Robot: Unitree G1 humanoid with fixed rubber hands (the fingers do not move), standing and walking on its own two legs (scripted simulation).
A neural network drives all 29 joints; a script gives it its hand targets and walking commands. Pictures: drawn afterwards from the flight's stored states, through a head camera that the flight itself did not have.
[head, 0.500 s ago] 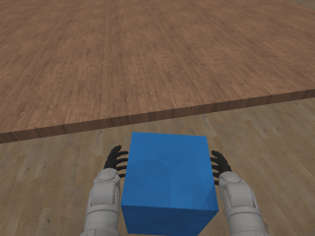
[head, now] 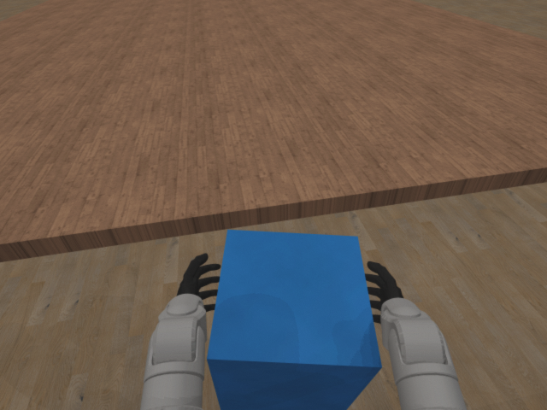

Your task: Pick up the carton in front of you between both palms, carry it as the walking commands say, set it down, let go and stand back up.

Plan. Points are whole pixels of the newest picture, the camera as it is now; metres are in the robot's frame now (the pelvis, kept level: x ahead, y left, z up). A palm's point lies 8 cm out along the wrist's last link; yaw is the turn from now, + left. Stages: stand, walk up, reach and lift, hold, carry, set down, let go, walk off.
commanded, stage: hold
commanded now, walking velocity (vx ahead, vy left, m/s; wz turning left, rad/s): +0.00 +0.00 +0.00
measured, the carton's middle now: (286, 326) +0.30 +0.01 -0.03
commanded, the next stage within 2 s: carry in 1.22 s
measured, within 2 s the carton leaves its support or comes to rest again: neither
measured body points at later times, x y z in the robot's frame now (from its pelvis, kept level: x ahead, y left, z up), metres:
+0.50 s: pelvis -0.01 +0.00 +0.00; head -0.06 +0.00 +0.45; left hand +0.30 +0.15 +0.05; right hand +0.29 -0.15 +0.04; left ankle +0.01 +0.13 -0.75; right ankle +0.02 -0.13 -0.75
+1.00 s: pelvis +0.00 +0.00 +0.00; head -0.04 +0.00 +0.45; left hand +0.30 +0.16 +0.05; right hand +0.29 -0.14 +0.03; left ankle +0.01 +0.13 -0.75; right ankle +0.02 -0.13 -0.75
